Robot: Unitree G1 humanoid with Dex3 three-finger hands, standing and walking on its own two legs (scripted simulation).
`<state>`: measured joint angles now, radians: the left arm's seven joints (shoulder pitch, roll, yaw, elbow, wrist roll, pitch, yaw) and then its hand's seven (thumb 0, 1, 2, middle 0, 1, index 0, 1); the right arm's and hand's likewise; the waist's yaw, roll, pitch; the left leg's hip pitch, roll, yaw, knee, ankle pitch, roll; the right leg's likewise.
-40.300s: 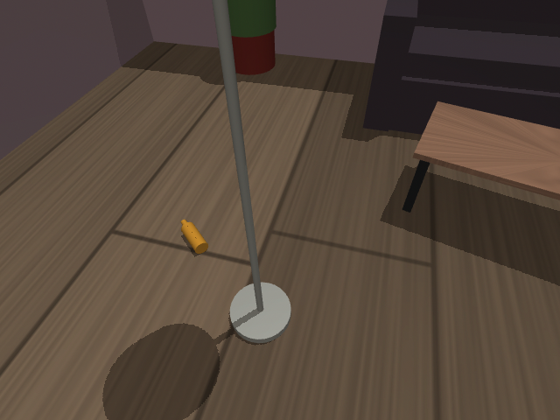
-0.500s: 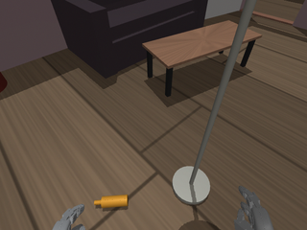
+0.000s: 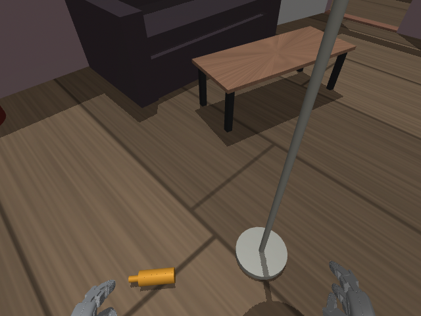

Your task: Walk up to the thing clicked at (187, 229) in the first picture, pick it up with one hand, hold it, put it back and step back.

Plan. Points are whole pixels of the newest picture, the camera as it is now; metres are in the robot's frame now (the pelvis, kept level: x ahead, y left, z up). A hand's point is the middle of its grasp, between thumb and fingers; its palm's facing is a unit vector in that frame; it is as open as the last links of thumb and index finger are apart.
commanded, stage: home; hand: left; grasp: from above
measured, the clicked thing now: (152, 277) +0.46 +0.26 -0.68
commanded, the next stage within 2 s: stand in 1.10 s
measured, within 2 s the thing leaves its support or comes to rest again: neither
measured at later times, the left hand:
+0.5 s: hand out of the picture +0.17 +0.18 -0.05, palm faces +0.04 -0.98 -0.19, open 7.4 cm
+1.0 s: hand out of the picture +0.16 +0.18 -0.05, palm faces +0.04 -0.98 -0.20, open 7.4 cm
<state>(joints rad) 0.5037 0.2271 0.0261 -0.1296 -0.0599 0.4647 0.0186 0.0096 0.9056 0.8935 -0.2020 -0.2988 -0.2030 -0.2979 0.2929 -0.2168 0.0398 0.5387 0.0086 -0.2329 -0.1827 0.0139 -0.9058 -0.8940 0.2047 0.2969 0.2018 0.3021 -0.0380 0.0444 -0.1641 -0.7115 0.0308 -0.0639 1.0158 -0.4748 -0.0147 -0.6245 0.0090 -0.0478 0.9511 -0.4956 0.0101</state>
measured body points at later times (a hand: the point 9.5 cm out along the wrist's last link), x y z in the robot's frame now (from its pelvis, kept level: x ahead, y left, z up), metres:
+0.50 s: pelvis +0.01 +0.00 +0.00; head +0.03 +0.01 +0.45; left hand +0.16 +0.23 -0.03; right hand +0.17 -0.24 -0.06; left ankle +0.02 +0.12 -0.68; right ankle -0.01 -0.13 -0.68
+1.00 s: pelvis +0.01 +0.00 +0.00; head +0.02 +0.00 +0.45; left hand +0.16 +0.23 -0.03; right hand +0.17 -0.25 -0.06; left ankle +0.02 +0.12 -0.68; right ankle -0.01 -0.13 -0.68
